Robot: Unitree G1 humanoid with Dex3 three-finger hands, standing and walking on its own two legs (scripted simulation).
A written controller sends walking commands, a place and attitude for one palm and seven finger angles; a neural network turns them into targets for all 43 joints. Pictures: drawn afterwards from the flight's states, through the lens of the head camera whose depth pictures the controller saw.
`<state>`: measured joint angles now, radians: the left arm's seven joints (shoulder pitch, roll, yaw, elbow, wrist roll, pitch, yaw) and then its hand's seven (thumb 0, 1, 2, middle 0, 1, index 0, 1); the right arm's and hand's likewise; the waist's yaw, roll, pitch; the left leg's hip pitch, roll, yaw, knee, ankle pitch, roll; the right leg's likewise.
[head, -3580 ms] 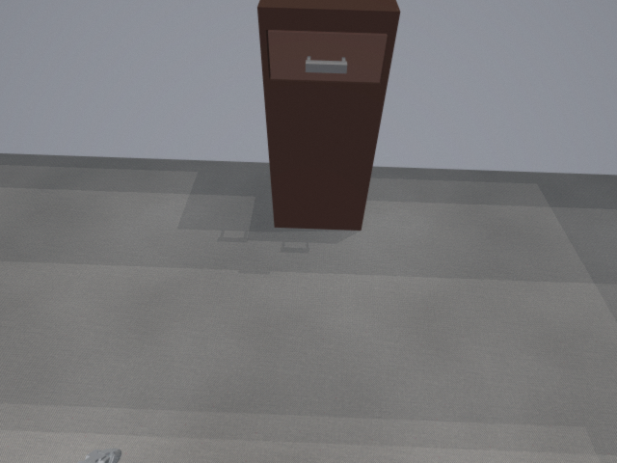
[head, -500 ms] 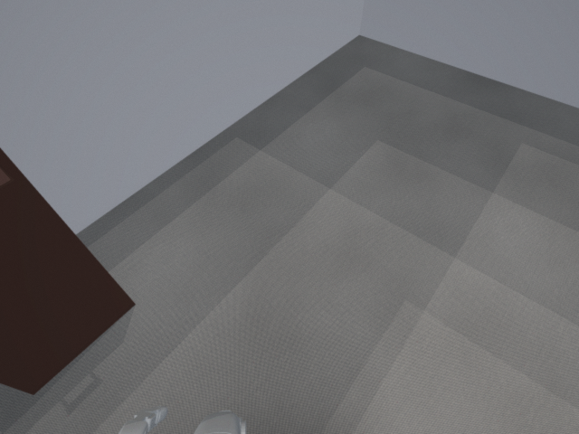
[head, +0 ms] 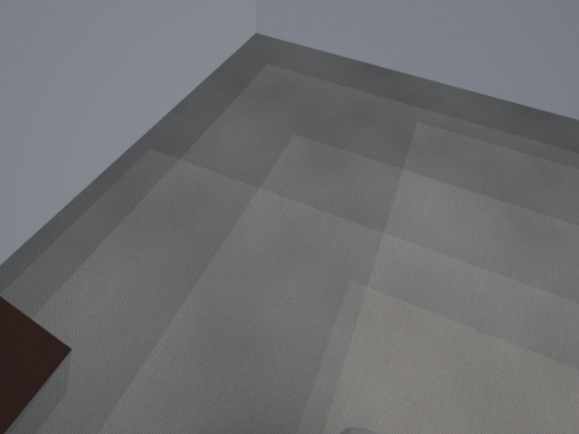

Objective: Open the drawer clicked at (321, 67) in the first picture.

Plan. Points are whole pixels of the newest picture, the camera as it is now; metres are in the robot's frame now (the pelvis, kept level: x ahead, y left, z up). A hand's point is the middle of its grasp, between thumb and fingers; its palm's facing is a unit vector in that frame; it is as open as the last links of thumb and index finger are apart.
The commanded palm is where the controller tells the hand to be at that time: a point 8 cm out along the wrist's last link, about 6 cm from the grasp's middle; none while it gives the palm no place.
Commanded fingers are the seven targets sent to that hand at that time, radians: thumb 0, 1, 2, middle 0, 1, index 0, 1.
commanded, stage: walk to a spot facing it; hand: left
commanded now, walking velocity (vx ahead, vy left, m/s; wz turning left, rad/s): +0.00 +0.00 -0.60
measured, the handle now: out of the picture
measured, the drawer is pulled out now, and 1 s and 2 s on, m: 0.00 0.00 0.00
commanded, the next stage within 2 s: turn to face it in 0.96 s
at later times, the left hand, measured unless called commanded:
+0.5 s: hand out of the picture +0.14 +0.14 -0.16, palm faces -0.24 -0.95 -0.22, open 7.3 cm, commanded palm none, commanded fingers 0.00 0.90 0.90 -0.20 -0.30 -0.20 -0.30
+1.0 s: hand (258, 327) +0.32 +0.07 -0.17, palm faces -0.58 -0.79 -0.19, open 7.4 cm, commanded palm none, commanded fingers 0.00 0.90 0.90 -0.20 -0.30 -0.20 -0.30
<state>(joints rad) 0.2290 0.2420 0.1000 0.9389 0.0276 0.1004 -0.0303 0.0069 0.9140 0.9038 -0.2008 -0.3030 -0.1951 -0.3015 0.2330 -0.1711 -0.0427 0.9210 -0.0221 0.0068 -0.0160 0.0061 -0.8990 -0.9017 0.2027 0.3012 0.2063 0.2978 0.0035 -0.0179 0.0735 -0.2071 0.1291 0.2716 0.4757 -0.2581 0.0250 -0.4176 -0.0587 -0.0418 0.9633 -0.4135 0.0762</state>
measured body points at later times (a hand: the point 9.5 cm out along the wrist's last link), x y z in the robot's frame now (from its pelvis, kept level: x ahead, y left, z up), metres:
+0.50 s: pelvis +0.02 -0.03 +0.00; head +0.04 -0.04 +0.45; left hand +0.15 +0.19 -0.14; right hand +0.04 -0.31 -0.14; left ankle +0.09 +0.09 -0.70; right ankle -0.03 -0.14 -0.74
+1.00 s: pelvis +0.13 -0.03 -0.01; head +0.17 -0.05 +0.44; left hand +0.35 +0.11 -0.16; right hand -0.03 -0.22 -0.15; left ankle +0.13 +0.08 -0.74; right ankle +0.09 -0.17 -0.70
